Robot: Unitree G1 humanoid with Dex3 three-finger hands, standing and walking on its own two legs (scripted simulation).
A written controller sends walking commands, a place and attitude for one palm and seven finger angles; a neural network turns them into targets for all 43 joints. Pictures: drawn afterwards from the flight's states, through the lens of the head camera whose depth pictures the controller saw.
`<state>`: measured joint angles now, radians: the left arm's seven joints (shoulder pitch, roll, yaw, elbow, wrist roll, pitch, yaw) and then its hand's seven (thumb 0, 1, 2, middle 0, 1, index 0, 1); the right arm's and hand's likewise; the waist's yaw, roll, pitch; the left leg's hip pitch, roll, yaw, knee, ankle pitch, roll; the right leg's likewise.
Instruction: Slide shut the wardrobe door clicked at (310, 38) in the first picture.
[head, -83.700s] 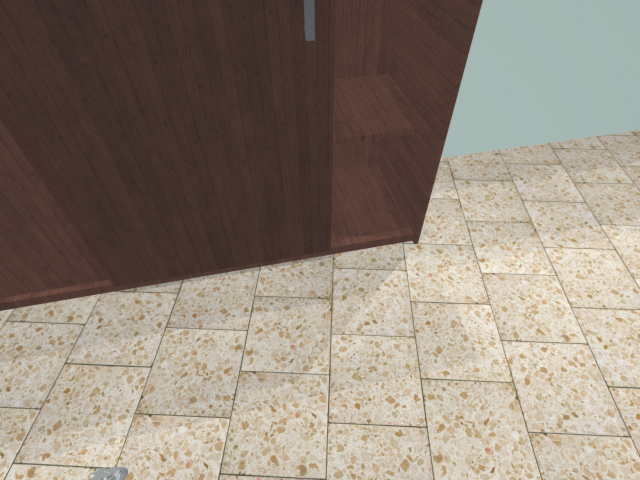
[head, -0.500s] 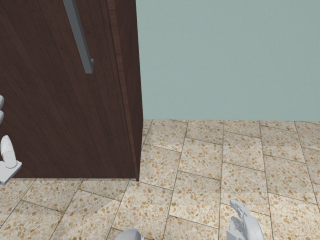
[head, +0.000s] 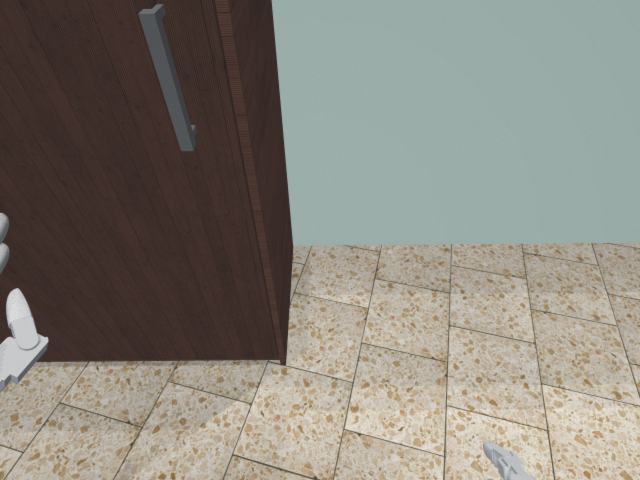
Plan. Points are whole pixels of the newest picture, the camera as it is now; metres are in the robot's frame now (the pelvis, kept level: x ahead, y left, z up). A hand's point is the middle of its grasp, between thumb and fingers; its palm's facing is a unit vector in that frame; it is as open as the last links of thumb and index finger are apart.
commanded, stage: stop stepping back and stand still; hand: left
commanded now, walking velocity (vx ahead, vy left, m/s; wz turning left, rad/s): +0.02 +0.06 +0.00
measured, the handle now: (174, 82) +0.60 +0.26 +0.22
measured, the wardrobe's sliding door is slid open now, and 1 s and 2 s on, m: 0.00 0.00 0.00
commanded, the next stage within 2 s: let the arm hang, fingers relaxed in 0.04 s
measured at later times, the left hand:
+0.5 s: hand out of the picture +0.02 +0.22 -0.18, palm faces +0.04 -0.98 -0.17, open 7.0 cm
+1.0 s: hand out of the picture +0.01 +0.22 -0.17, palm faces +0.01 -0.98 -0.20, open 7.3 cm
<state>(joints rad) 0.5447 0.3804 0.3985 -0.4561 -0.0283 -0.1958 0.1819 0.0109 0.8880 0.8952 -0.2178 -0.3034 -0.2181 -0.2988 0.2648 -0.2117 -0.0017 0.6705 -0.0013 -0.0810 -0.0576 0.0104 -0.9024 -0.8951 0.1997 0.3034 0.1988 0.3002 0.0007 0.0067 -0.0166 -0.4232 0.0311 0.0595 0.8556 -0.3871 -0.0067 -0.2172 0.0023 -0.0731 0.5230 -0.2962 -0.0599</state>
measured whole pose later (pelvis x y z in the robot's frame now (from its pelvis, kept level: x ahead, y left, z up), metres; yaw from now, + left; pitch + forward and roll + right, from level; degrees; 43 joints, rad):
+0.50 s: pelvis +0.01 +0.04 +0.00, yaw +1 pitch +0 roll -1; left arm 0.28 0.20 0.01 1.02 0.02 0.05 0.02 0.00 1.00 0.89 -0.21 -0.30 -0.21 -0.30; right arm 0.19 -0.20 0.02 0.95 -0.03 0.03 0.00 0.00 -0.91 -0.89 0.20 0.30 0.20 0.30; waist 0.01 -0.05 0.06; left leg -0.28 0.02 0.07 0.49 -0.20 0.03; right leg -0.17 -0.03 -0.08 0.47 -0.28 0.01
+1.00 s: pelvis +0.02 +0.05 +0.01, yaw -1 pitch -1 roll +0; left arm 0.26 0.14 0.00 1.17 0.02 0.01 0.04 0.00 0.91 0.90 -0.20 -0.30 -0.20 -0.30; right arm 0.27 -0.14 0.00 1.15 -0.02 0.02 -0.03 0.01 -0.91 -0.89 0.20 0.30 0.20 0.30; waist 0.00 0.01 0.03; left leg -0.19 -0.01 0.11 0.37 -0.16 0.05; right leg -0.12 -0.05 -0.04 0.41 -0.26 0.03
